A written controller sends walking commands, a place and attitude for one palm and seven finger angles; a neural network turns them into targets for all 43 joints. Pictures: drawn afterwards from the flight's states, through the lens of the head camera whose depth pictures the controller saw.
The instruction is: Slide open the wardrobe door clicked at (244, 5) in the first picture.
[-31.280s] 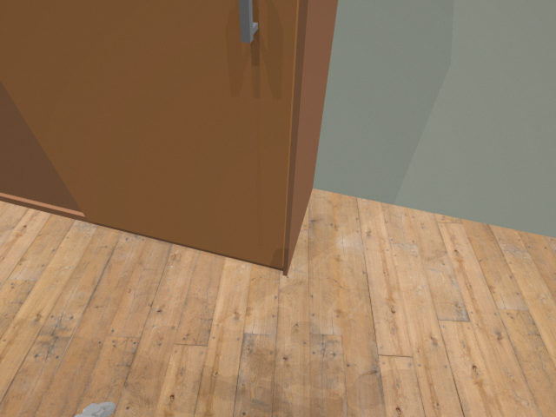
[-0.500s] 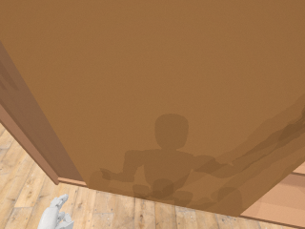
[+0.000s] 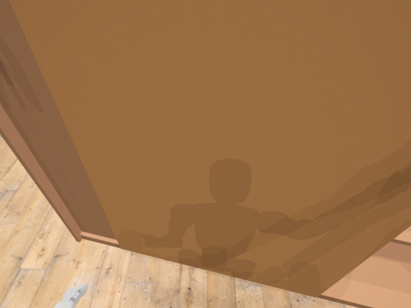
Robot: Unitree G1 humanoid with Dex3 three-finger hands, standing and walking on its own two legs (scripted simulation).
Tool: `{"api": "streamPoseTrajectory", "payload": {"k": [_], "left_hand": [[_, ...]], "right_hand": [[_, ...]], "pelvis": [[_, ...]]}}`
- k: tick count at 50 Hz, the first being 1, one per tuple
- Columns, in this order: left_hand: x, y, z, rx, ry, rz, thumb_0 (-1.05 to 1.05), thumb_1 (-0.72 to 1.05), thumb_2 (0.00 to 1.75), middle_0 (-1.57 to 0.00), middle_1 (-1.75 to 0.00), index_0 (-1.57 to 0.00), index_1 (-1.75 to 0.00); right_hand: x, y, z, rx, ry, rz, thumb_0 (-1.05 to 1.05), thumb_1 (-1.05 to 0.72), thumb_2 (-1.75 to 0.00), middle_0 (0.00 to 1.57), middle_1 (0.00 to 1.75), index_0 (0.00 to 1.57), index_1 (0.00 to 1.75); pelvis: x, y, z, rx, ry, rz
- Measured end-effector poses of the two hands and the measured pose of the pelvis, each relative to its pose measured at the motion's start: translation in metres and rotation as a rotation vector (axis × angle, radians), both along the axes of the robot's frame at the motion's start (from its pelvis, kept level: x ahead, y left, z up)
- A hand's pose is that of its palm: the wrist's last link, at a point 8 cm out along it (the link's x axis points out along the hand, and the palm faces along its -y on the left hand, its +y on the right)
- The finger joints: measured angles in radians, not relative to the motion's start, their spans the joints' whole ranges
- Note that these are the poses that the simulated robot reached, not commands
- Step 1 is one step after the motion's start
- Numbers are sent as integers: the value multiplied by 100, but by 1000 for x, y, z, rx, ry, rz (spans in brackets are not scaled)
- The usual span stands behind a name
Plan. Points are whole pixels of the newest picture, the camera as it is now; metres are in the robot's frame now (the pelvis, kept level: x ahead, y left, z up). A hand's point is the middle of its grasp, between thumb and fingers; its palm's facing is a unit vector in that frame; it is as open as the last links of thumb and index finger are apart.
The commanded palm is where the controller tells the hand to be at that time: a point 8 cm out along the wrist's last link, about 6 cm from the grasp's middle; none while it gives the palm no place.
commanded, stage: stop walking and hold the door there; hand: right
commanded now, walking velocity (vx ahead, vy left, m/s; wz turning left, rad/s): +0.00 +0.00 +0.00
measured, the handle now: out of the picture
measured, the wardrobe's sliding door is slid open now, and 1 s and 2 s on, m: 0.66 0.66 0.66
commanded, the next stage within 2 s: loosen the grip on the handle in 1.70 s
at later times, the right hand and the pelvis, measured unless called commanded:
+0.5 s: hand out of the picture +0.34 -0.38 +0.25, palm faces +0.59 +0.78 -0.19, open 5.8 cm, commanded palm +0.30 -0.40 +0.22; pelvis -0.02 -0.06 -0.01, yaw -3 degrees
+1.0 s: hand out of the picture +0.33 -0.37 +0.25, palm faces +0.38 +0.92 -0.04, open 5.8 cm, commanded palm +0.31 -0.38 +0.22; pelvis -0.05 -0.15 -0.01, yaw -7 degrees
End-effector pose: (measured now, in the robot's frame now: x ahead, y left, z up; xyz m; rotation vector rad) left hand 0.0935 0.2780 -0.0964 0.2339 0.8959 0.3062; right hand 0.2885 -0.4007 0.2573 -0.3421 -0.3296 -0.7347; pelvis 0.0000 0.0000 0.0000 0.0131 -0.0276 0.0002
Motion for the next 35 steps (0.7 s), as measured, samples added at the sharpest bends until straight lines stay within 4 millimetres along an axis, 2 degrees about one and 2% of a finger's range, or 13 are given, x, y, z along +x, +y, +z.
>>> {"api": "streamPoseTrajectory", "payload": {"k": [7, 12, 19, 27, 31, 35], "left_hand": [[21, -4, 4, 5, -32, -22, 1, 90, 90, -20, -30, -20, -30], [35, -17, 1, 18, -23, -55, 1, 90, 90, -20, -30, -20, -30], [55, -63, 3, -7, -59, -112, 1, 90, 90, -20, -30, -20, -30], [66, -126, -7, -136, -108, -238, 1, 90, 90, -20, -30, -20, -30], [63, -139, -17, -147, -76, -278, 1, 90, 90, -20, -30, -20, -30], [48, -143, -15, -98, -1, -267, 1, 90, 90, -20, -30, -20, -30]], "right_hand": [[0, -2, 0, -28, -2, 16, -14, -65, -77, 46, 140, 36, 139], [2, -6, -2, -57, -17, 63, -16, -64, -78, 46, 140, 38, 140], [4, -10, -4, -78, -53, 134, -17, -65, -81, 45, 141, 36, 139], [2, -8, -4, -39, -33, 155, -14, -70, -77, 45, 141, 32, 138], [3, -9, -4, -46, -39, 181, -14, -71, -76, 45, 141, 31, 138], [6, -13, -6, -48, -74, 240, -13, -70, -79, 46, 141, 32, 139]], "pelvis": [[3, -6, -1, 6, 4, -8], [2, -22, -5, 4, -3, -35], [-8, -48, -8, -12, -2, -39], [-26, -59, -9, -4, 20, -49], [-34, -69, -12, -10, 15, -55], [-33, -87, -7, -53, 8, -84]]}}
